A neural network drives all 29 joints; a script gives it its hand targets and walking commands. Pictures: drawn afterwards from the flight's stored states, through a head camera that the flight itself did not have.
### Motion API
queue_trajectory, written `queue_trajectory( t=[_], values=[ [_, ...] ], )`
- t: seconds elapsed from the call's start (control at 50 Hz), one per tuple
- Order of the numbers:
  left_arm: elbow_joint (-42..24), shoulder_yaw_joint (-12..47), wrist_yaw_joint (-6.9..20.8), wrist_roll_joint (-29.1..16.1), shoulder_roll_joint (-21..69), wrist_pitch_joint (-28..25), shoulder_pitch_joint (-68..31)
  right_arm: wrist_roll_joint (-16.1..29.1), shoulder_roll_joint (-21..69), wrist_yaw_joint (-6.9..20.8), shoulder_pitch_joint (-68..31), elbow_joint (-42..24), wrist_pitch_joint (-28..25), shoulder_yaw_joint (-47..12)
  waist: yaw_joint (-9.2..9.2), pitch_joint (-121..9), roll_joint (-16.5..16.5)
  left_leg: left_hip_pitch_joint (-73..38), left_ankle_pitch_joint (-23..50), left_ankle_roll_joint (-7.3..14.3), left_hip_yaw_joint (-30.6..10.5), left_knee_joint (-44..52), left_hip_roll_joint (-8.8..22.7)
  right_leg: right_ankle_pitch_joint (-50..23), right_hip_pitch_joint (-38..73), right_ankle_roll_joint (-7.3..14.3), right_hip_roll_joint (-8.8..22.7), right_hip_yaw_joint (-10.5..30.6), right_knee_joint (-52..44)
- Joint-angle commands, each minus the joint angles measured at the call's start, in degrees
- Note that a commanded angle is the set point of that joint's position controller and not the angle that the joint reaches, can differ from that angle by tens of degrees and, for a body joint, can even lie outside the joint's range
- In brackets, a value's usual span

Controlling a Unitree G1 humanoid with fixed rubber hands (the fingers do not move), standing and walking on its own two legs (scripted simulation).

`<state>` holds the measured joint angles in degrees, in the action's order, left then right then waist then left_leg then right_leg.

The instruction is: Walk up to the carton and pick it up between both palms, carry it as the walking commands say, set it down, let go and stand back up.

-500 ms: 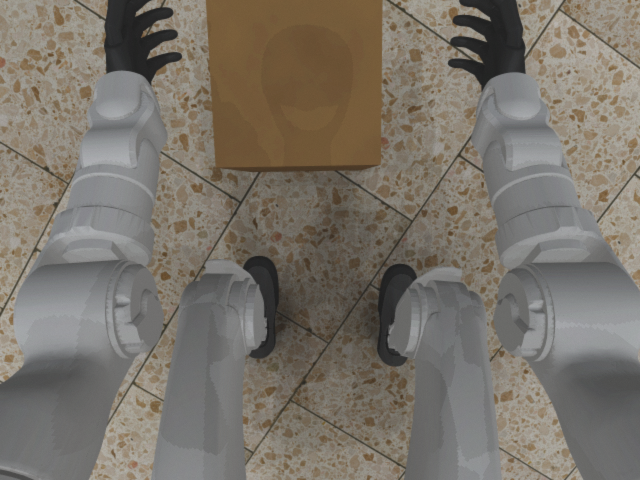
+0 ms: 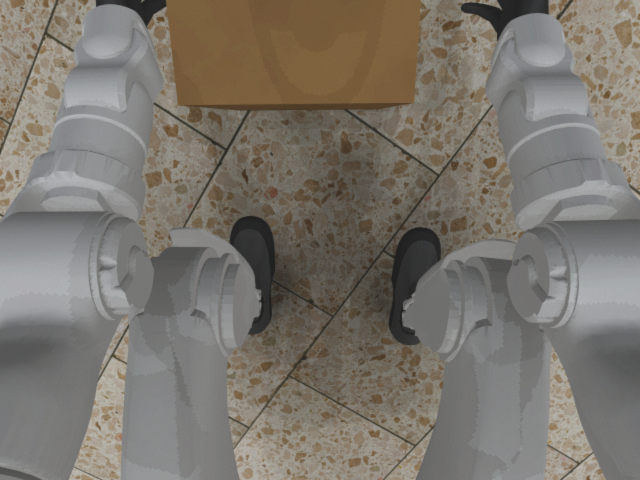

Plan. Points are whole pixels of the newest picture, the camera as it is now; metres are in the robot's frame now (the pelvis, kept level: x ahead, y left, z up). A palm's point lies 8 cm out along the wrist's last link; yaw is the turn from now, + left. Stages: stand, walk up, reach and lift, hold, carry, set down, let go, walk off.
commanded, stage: reach and lift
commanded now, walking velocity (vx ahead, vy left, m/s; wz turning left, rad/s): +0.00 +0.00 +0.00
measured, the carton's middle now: (301, 12) +0.54 +0.04 -0.29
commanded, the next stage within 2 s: none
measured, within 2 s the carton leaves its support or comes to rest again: leaves its support in 1.54 s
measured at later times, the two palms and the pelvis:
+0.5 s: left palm (131, 1) +0.53 +0.19 -0.21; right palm (512, 3) +0.53 -0.17 -0.22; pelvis +0.00 +0.00 -0.02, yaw +0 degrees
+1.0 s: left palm out of the picture +0.53 +0.18 -0.20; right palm (473, 4) +0.53 -0.13 -0.22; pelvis +0.00 +0.00 -0.02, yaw +0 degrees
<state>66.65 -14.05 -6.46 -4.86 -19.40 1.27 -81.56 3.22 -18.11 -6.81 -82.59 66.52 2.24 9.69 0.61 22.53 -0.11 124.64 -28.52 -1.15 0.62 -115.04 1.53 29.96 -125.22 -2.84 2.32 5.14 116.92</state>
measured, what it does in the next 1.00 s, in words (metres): stands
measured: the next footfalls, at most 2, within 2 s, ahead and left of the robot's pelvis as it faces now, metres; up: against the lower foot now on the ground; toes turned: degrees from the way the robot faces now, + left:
none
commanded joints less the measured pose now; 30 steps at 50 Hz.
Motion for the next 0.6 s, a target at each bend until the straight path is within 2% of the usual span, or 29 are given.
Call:
queue_trajectory(
  t=[0.0, 0.02, 0.04, 0.06, 0.08, 0.1, 0.12, 0.14, 0.18, 0.2, 0.22, 0.24, 0.26, 0.28, 0.3, 0.32, 0.34, 0.36, 0.38, 0.4, 0.42, 0.44, 0.46, 0.48, 0.5, 0.52, 0.54, 0.56, 0.58],
  values=[
    [-3.4, 5.4, 0.1, -5.2, -6.6, -2.1, -14.7, 6.6, -13.3, 0.9, -15.0, -1.2, -3.1, -6.1, 1.49, -66.3, -0.1, -27.1, 15.0, -3.6, 2.0, 1.3, -4.3, -13.3, 23.9, 0.7, -4.0, -6.7, -3.0],
    [-7.4, 5.8, -0.4, -7.1, -9.1, -2.8, -18.4, 7.7, -13.6, 0.5, -19.4, -5.9, -3.9, -5.6, 1.4, -68.2, -0.2, -31.5, 16.2, -2.7, 0.9, 1.2, -4.3, -13.3, 23.8, 1.0, -3.4, -7.1, -1.6],
    [-5.4, 5.7, -0.5, -6.2, -8.9, -2.8, -16.5, 7.2, -13.6, -0.1, -18.3, -3.7, -3.4, -4.4, 1.99, -66.4, 2.3, -29.2, 15.1, -3.3, 2.0, 0.9, -3.8, -13.3, 25.1, 0.8, -3.6, -6.4, -1.5],
    [-7.7, 6.7, -0.8, -7.7, -10.5, -3.1, -18.6, 9.3, -10.9, -0.1, -19.7, -6.5, -3.5, -6.1, 3.44, -70.0, 0.5, -31.1, 17.2, -2.5, 1.2, 2.1, -3.9, -15.6, 27.6, 0.7, -3.7, -6.4, -2.2],
    [-7.0, 6.1, -0.5, -7.7, -10.1, -3.2, -18.1, 9.8, -9.5, 0.0, -19.2, -5.1, -3.6, -7.7, 2.95, -72.3, -1.6, -32.0, 16.8, -2.4, 1.8, 1.3, -4.3, -15.7, 29.4, 0.5, -3.6, -7.3, -1.9],
    [-6.0, 7.1, -0.6, -8.4, -9.2, -2.8, -17.0, 10.3, -9.9, 0.3, -18.6, -4.9, -3.6, -7.5, 3.13, -68.4, -1.1, -31.9, 18.0, -2.2, 1.2, 1.3, -3.9, -14.7, 25.5, 0.5, -3.9, -6.6, -2.6],
    [-6.0, 10.1, -0.3, -10.9, -7.5, -2.7, -17.8, 11.3, -10.1, 0.2, -20.5, -6.2, -3.9, -8.9, 1.2, -71.8, -2.7, -34.0, 18.1, -2.3, 0.3, 2.1, -3.6, -15.3, 28.7, 0.2, -3.8, -8.2, -1.7],
    [-7.8, 7.8, -1.1, -9.1, -10.3, -2.7, -17.7, 8.9, -14.5, -0.6, -17.9, -3.0, -3.7, -6.1, 0.03, -73.5, -1.5, -33.0, 18.7, -3.3, 1.4, 0.3, -4.0, -16.3, 28.7, 0.4, -3.4, -8.1, -0.7],
    [-6.6, 9.9, -0.6, -11.5, -8.3, -2.1, -17.6, 9.8, -14.0, -0.4, -17.1, -2.8, -3.5, -6.8, -1.76, -72.6, -0.3, -31.5, 15.8, -3.6, 2.3, 0.2, -3.7, -15.3, 31.2, 0.8, -3.0, -7.9, -1.3],
    [-7.1, 8.3, -1.0, -10.1, -8.2, -2.8, -17.4, 10.4, -11.5, -0.4, -17.7, -2.4, -3.2, -8.2, 2.06, -70.9, -0.3, -31.3, 16.1, -3.3, 2.6, 0.8, -4.0, -14.3, 28.3, 0.7, -3.3, -6.8, -1.7],
    [-4.1, 10.2, -0.8, -11.2, -6.4, -2.0, -15.3, 9.0, -14.0, -0.4, -15.4, -0.4, -3.5, -6.5, -1.85, -72.0, 0.7, -31.5, 15.6, -3.7, 1.9, 1.0, -4.1, -14.5, 28.3, 0.9, -4.0, -7.8, -1.3],
    [-5.9, 7.7, -1.0, -9.8, -9.7, -2.3, -16.7, 10.2, -13.8, -0.3, -17.5, -1.6, -3.1, -6.5, 2.13, -68.6, 2.3, -31.6, 13.8, -3.3, 2.5, 1.5, -4.1, -12.2, 26.7, 1.0, -3.6, -6.5, -2.1],
    [-2.0, 9.0, -1.1, -9.4, -6.7, -1.5, -14.3, 9.0, -12.5, -0.1, -14.6, 1.5, -2.7, -6.9, 0.23, -66.9, -0.8, -31.7, 12.4, -3.5, 1.3, 1.8, -4.4, -10.5, 26.8, 0.7, -3.6, -8.0, -2.3],
    [-4.6, 10.2, -0.4, -10.0, -5.9, -1.9, -16.1, 10.2, -10.9, 0.3, -15.9, 0.1, -2.8, -7.1, 0.9, -66.6, 2.3, -31.7, 12.7, -3.3, 1.2, 4.0, -4.4, -10.9, 24.7, 1.7, -3.5, -8.4, -2.5],
    [-7.1, 11.0, -0.5, -10.5, -6.1, -2.5, -17.5, 9.1, -10.3, 0.2, -16.9, -1.2, -3.2, -7.2, -0.48, -68.7, 0.2, -30.8, 13.7, -3.2, 1.6, 2.3, -4.0, -11.9, 26.5, 1.1, -3.5, -7.7, -2.9],
    [-5.7, 9.3, -0.6, -9.7, -7.5, -2.2, -17.9, 10.0, -10.7, 0.0, -20.4, -2.3, -3.1, -7.9, 2.63, -67.4, 1.7, -28.6, 13.9, -3.2, 1.8, 2.6, -3.7, -13.1, 27.1, 1.3, -3.4, -7.0, -2.2],
    [-6.5, 9.7, -0.8, -9.7, -8.4, -2.5, -18.8, 10.3, -8.9, -0.3, -20.8, -4.3, -3.1, -8.9, 2.89, -71.0, 0.2, -30.7, 14.3, -2.7, 2.3, 1.4, -3.9, -13.7, 30.7, 0.9, -3.4, -6.5, -3.3],
    [-6.1, 5.8, -1.2, -9.2, -10.8, -2.3, -18.7, 9.7, -12.1, -0.4, -22.6, -5.4, -3.3, -8.0, 3.54, -68.4, -2.7, -29.1, 14.7, -2.5, 1.4, 1.4, -3.6, -13.3, 27.9, 0.5, -3.8, -6.8, -1.5],
    [-3.7, 8.4, -0.9, -9.7, -6.7, -1.8, -17.9, 11.1, -11.4, -0.4, -22.2, -5.0, -3.8, -9.7, 3.39, -70.6, -1.2, -31.6, 14.9, -2.9, 1.5, 1.8, -4.3, -13.3, 29.6, 0.5, -3.6, -7.4, -2.0],
    [-6.4, 7.2, -1.1, -10.3, -8.3, -2.5, -20.0, 9.7, -11.0, -1.1, -23.3, -5.0, -3.4, -9.2, 3.85, -69.3, -3.4, -27.4, 13.8, -2.9, 2.2, 1.2, -4.3, -13.0, 32.0, 0.8, -3.5, -6.1, -2.3],
    [-4.0, 9.8, -1.0, -10.3, -4.7, -2.0, -18.4, 9.2, -9.8, -0.8, -18.9, -0.2, -3.1, -8.8, 0.14, -67.5, -2.6, -29.1, 11.8, -3.1, 1.7, 2.1, -4.7, -11.2, 29.1, 0.7, -3.5, -8.0, -1.9],
    [-6.0, 10.3, -0.2, -11.3, -3.5, -2.1, -19.2, 9.6, -7.5, 0.1, -21.1, -1.5, -3.0, -10.3, 1.82, -65.6, -2.4, -27.9, 12.2, -2.6, 1.6, 3.1, -4.9, -11.9, 28.4, 1.3, -3.7, -6.9, -2.6],
    [-3.9, 9.3, -0.3, -10.3, -5.3, -2.3, -19.1, 11.4, -4.9, 0.4, -23.1, -3.2, -2.8, -11.5, 3.94, -65.7, -2.5, -28.3, 12.5, -1.9, 1.1, 3.1, -3.9, -12.0, 28.3, 0.9, -4.2, -6.6, -2.7],
    [-2.2, 9.4, -0.2, -9.9, -2.8, -1.4, -18.5, 10.5, -8.2, 0.1, -21.3, -0.9, -3.1, -10.1, 1.06, -66.0, -1.8, -27.8, 11.0, -2.6, 1.2, 1.8, -3.8, -10.7, 28.9, 1.1, -3.5, -6.9, -2.9],
    [-2.9, 10.9, -0.1, -10.3, -2.7, -1.7, -18.1, 11.4, -5.0, 0.3, -21.3, -1.3, -2.8, -11.8, 2.68, -67.2, -2.3, -28.5, 11.7, -2.2, 1.2, 3.5, -4.1, -12.0, 30.4, 0.8, -4.0, -7.3, -2.4],
    [-4.0, 9.7, -0.3, -8.2, -2.2, -2.1, -19.7, 11.3, -7.0, 0.2, -23.9, -3.3, -3.5, -11.8, 3.2, -67.9, -1.8, -29.2, 11.4, -2.6, 2.2, 2.8, -4.5, -10.5, 28.2, 1.0, -4.1, -7.4, -2.6],
    [-2.2, 10.0, 0.1, -9.3, -1.0, -1.9, -18.4, 11.5, -4.6, 0.6, -21.6, -1.3, -3.4, -12.1, 2.82, -67.0, -3.0, -29.5, 12.9, -2.6, 1.8, 2.8, -4.5, -12.0, 30.9, 0.8, -4.3, -7.5, -3.4],
    [-6.2, 10.7, 0.4, -9.6, 0.7, -3.0, -21.0, 12.5, -2.0, 0.9, -21.5, -3.0, -3.5, -13.1, 3.65, -71.7, -2.0, -31.2, 15.7, -2.8, 2.3, 1.9, -4.9, -15.4, 32.3, 1.2, -4.0, -7.0, -2.6],
    [-3.6, 11.6, 0.4, -8.8, -0.1, -2.4, -19.2, 10.7, -4.6, 0.5, -20.8, -2.1, -3.4, -10.9, -0.06, -69.0, 0.0, -32.6, 13.0, -2.5, 1.4, 2.5, -4.6, -12.6, 28.3, 0.9, -4.4, -8.7, -2.4]
  ],
)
